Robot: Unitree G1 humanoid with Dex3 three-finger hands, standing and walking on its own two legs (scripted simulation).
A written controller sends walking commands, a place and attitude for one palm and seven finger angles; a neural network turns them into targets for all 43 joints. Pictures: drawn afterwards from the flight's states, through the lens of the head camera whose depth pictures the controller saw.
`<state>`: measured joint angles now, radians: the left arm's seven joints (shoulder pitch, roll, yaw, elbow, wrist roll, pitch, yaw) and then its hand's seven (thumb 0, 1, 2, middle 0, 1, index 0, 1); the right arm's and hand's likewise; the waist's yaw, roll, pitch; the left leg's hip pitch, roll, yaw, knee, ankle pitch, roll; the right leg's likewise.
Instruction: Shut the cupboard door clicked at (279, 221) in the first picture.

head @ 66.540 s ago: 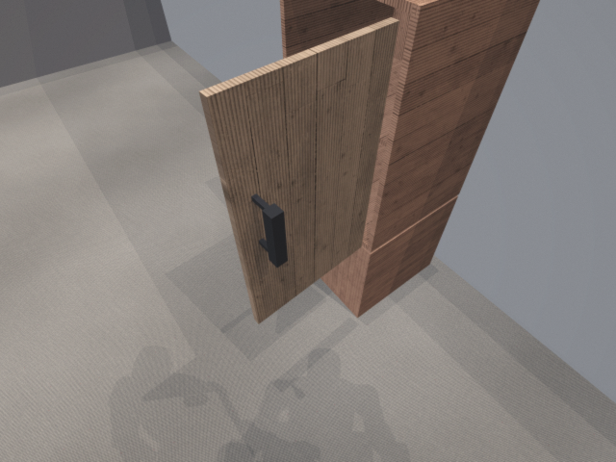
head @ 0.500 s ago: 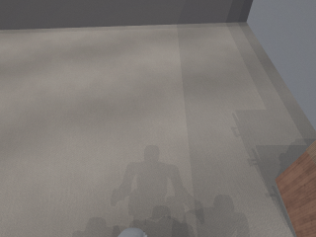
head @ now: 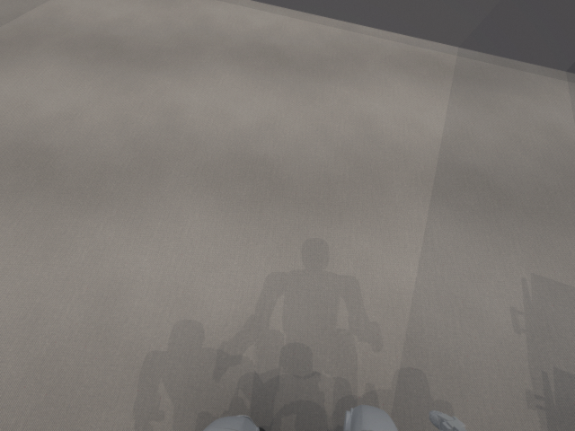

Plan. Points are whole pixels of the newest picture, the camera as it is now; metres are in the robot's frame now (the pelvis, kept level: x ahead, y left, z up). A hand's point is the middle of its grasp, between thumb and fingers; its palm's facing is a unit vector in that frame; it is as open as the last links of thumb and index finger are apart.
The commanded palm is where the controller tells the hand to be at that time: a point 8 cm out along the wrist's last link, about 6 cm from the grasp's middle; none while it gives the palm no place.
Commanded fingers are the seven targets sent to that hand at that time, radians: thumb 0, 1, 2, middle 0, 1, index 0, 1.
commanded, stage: walk to a spot facing it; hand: left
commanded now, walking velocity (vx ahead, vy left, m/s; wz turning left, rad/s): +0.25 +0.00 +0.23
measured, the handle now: out of the picture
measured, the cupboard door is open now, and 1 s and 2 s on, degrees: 3 3 3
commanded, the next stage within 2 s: turn to face it in 0.02 s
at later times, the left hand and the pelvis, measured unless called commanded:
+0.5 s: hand (224, 355) +0.24 +0.13 -0.15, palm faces -0.03 -0.97 -0.23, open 7.2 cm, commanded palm none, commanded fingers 0.00 0.90 0.90 -0.20 -0.30 -0.20 -0.30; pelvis +0.16 -0.05 +0.01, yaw -5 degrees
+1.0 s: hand (227, 284) +0.36 +0.14 -0.14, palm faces -0.32 -0.91 -0.24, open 7.4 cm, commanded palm none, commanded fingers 0.00 0.90 0.90 -0.20 -0.30 -0.20 -0.30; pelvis +0.19 -0.03 +0.01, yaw -23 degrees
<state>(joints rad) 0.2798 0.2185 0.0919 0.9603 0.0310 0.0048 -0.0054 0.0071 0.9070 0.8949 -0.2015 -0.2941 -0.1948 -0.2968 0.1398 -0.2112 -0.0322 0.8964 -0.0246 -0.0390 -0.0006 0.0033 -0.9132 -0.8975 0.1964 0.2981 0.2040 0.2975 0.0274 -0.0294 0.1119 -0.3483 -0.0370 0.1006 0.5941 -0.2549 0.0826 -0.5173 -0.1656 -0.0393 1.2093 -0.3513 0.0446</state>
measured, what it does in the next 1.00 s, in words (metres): walks ahead, turning right: right foot, then left foot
